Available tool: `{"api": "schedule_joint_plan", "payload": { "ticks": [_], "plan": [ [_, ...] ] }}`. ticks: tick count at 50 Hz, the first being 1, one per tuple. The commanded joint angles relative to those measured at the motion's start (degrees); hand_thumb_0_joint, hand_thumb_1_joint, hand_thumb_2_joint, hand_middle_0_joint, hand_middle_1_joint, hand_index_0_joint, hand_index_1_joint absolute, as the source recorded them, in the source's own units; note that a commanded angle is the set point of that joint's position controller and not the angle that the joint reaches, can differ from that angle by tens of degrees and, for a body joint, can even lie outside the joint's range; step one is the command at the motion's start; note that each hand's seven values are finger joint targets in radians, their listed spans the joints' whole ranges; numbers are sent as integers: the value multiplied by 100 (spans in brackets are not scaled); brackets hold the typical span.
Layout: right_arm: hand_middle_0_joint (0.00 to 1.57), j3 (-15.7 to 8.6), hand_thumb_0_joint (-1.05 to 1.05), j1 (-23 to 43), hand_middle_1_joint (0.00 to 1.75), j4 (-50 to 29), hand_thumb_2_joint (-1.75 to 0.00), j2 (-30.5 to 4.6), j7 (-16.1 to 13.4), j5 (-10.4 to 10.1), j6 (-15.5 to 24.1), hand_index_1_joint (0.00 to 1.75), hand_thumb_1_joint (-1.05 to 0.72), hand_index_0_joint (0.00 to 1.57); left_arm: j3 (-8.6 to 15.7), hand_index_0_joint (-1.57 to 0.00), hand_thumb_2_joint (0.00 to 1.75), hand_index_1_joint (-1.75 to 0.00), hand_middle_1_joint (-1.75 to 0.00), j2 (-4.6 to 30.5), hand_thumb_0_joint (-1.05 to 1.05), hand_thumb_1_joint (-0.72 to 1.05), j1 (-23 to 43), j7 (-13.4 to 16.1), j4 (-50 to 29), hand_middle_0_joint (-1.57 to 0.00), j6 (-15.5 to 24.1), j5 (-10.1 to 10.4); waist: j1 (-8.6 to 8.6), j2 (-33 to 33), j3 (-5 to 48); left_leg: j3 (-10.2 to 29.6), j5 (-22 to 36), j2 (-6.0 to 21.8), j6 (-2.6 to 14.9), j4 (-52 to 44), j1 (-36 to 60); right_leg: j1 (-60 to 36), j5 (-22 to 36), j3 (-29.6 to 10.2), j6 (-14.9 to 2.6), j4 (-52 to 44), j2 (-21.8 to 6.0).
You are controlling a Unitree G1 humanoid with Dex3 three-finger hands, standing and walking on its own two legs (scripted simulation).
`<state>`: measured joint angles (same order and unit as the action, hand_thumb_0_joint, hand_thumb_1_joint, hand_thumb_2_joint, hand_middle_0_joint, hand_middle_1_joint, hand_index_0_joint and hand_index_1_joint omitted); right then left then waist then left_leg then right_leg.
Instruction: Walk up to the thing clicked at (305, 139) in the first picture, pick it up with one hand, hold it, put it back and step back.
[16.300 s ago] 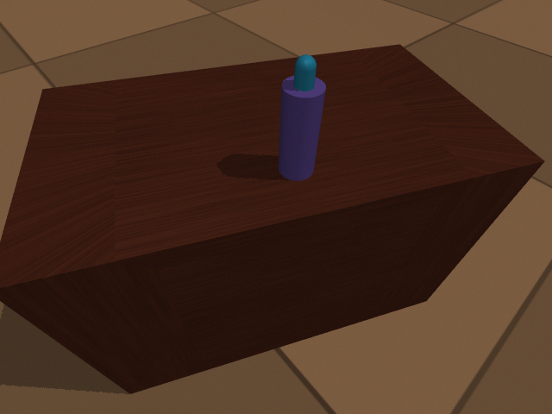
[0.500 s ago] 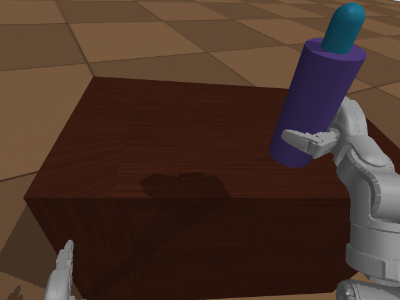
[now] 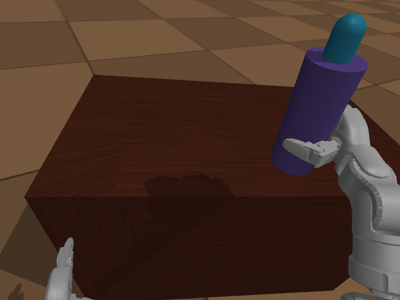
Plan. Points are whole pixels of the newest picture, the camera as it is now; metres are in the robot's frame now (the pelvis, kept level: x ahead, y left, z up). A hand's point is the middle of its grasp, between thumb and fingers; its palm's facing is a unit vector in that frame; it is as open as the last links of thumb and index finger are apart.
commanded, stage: hold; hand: right
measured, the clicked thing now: (315, 104) +0.32 -0.16 +0.30
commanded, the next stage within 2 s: crouch in 1.46 s
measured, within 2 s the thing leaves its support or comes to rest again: neither
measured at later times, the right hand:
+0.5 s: hand (305, 124) +0.33 -0.16 +0.25, palm faces +0.09 +0.99 -0.07, open 10.9 cm
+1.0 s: hand (305, 126) +0.33 -0.17 +0.25, palm faces +0.09 +0.99 -0.07, open 10.9 cm
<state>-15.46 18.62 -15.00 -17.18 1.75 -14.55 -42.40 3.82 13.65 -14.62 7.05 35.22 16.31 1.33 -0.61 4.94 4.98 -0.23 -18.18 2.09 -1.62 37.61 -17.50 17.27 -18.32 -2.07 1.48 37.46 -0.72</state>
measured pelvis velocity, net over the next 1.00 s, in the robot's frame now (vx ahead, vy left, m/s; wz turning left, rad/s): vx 0.00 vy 0.00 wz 0.00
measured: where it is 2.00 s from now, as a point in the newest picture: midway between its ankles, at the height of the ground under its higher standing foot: outside the picture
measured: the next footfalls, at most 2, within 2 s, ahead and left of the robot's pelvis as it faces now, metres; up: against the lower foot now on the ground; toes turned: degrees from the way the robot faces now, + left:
none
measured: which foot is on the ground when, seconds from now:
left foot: down 0.00-1.00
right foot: down 0.00-1.00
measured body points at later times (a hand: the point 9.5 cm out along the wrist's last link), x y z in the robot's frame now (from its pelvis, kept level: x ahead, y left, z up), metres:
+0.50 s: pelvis +0.00 +0.00 +0.00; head -0.05 +0.03 +0.45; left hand +0.17 +0.25 -0.06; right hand +0.32 -0.22 +0.26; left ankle +0.02 +0.14 -0.72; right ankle +0.02 -0.14 -0.72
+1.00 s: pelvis +0.00 +0.00 +0.00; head -0.05 +0.03 +0.45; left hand +0.17 +0.25 -0.06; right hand +0.32 -0.22 +0.26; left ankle +0.02 +0.14 -0.72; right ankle +0.02 -0.14 -0.72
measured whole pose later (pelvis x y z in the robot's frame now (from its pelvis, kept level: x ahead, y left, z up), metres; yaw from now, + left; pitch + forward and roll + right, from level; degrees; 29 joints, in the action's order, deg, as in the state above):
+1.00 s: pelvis +0.00 +0.00 +0.00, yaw +0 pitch -2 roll +0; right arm -15.2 22.3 -11.1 -17.7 1.6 -14.2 -42.4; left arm 4.0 13.8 -14.8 7.1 34.8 16.8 1.2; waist -0.3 5.0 4.7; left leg 0.0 -17.7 2.2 -1.9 37.7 -18.0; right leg 17.9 -18.1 -1.8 1.2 37.9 -0.6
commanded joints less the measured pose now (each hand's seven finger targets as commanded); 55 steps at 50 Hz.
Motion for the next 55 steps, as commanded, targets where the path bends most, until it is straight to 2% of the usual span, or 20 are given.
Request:
{"api": "schedule_joint_plan", "payload": {
  "ticks": [1,4,5,6,11,17,20,21,23,25,33,35,37,39,45,49,50,52,54,55],
  "plan": [
    [123,-798,0,3464,144,-1752,-132,-1400,-71,-129,797,144,-6,130,257,-5,5,-6,-5,653,0,-56,746,87,-956,-5,406,-2,55,-206,1305,-307,992,-216,22,-641,116,-632,934,160,-140,-540,138],
    [123,-774,0,3522,144,-1680,-132,-1320,-66,-140,803,144,-5,129,180,-5,5,-6,-5,550,0,-56,749,77,-917,-5,421,-2,40,-244,1352,-307,958,-213,18,-654,110,-621,896,166,-146,-531,140],
    [123,-907,0,3554,144,-1668,-132,-1507,-74,-138,795,144,-5,130,216,-5,5,-6,-5,601,0,-56,762,85,-876,-5,417,5,-30,-162,1367,-295,989,-193,28,-641,163,-606,943,171,-141,-526,149],
    [123,-818,0,3613,143,-1639,-132,-1435,-55,-120,788,143,-5,129,188,-5,5,-6,-5,560,0,-56,618,85,-842,-5,412,-6,70,-197,1391,-273,1065,-183,22,-652,122,-690,983,186,-158,-494,149],
    [121,-772,0,3718,143,-1508,-131,-1412,-27,-103,787,143,-3,128,264,-5,5,-6,-6,734,0,-55,1071,110,-1119,-5,492,-3,10,-284,1246,-319,653,-209,21,-692,71,-515,577,152,-155,-591,149],
    [121,-901,0,3599,143,-1407,-131,-1467,-9,-108,773,143,-1,128,160,-5,5,-6,-5,571,0,-56,861,65,-973,-5,439,15,-72,-190,1380,-322,859,-209,35,-638,130,-580,863,158,-129,-558,134],
    [123,-864,0,3734,144,-1483,-131,-1472,-17,-69,780,144,-4,129,130,-5,5,-6,-5,520,0,-56,781,36,-934,-5,398,-4,-53,-160,1475,-306,1040,-189,39,-640,213,-634,1015,182,-136,-509,152],
    [122,-870,0,3678,144,-1443,-132,-1471,-34,-68,753,144,-2,129,284,-5,6,-6,-5,681,0,-56,819,62,-1126,-5,404,5,0,-318,1507,-302,1041,-193,28,-653,200,-651,1000,190,-150,-507,156],
    [122,-845,0,3738,143,-1549,-131,-1490,-48,-62,752,143,-3,129,78,-5,6,-6,-5,485,0,-56,735,29,-899,-5,357,-8,-39,-182,1359,-289,972,-178,41,-658,174,-567,909,207,-152,-508,174],
    [121,-919,0,3674,143,-1453,-131,-1553,-64,-70,743,143,0,128,345,-5,6,-6,-5,751,0,-56,856,62,-1051,-5,367,-1,-24,-363,1452,-306,891,-193,26,-689,207,-578,829,178,-159,-538,162],
    [122,-785,0,3772,143,-1523,-131,-1417,-33,-89,796,143,-3,128,143,-5,6,-6,-5,499,0,-56,688,34,-882,-5,367,10,46,-186,1317,-317,766,-220,40,-672,91,-589,703,160,-155,-563,131],
    [123,-705,0,3718,144,-1554,-132,-1353,-39,-80,777,144,-3,130,256,-5,6,-6,-5,671,0,-56,866,73,-1224,-5,424,4,72,-346,1460,-288,907,-185,7,-672,184,-612,809,202,-173,-499,165],
    [121,-820,0,3713,143,-1480,-131,-1502,-47,-69,781,143,0,128,121,-5,6,-6,-5,541,0,-56,687,66,-925,-5,371,6,0,-207,1343,-284,984,-183,23,-662,132,-595,897,196,-163,-499,168],
    [122,-701,0,3750,144,-1530,-132,-1363,-37,-57,777,144,-2,129,329,-5,6,-6,-6,712,0,-56,738,89,-962,-5,394,-4,62,-177,1501,-293,1096,-189,36,-629,122,-715,1027,179,-146,-485,158],
    [122,-785,0,3862,143,-1460,-131,-1463,-67,-80,806,143,-3,129,264,-5,6,-6,-5,663,0,-56,867,58,-897,-5,434,4,34,-116,1242,-336,613,-225,45,-661,37,-480,527,133,-124,-625,128],
    [123,-869,0,3768,144,-1376,-132,-1498,-91,-101,795,144,-3,129,336,-5,6,-6,-5,758,0,-56,757,89,-1106,-5,470,-8,45,-311,1556,-348,978,-237,23,-605,122,-684,919,151,-130,-525,117],
    [123,-760,0,3774,143,-1428,-131,-1394,-72,-110,791,143,-2,129,132,-5,6,-6,-5,567,0,-56,756,45,-988,-5,463,1,-20,-115,1439,-343,965,-228,40,-583,68,-654,950,158,-108,-524,118],
    [123,-892,0,3893,144,-1472,-132,-1547,-76,-100,816,144,-3,130,269,-5,6,-6,-5,644,0,-56,708,68,-1014,-5,454,-5,-11,-104,1536,-332,988,-219,44,-596,148,-670,978,151,-114,-514,122],
    [124,-817,0,3906,144,-1393,-132,-1469,-72,-94,810,144,-6,130,112,-5,6,-6,-5,487,0,-56,712,40,-869,-5,441,0,-28,-186,1406,-306,956,-200,32,-625,167,-550,909,187,-139,-506,149],
    [124,-785,0,3958,145,-1431,-132,-1452,-72,-84,795,145,-5,130,203,-5,6,-6,-5,581,0,-56,745,56,-964,-5,435,-5,14,-155,1472,-294,966,-195,39,-636,149,-612,908,187,-137,-515,143]
  ]
}}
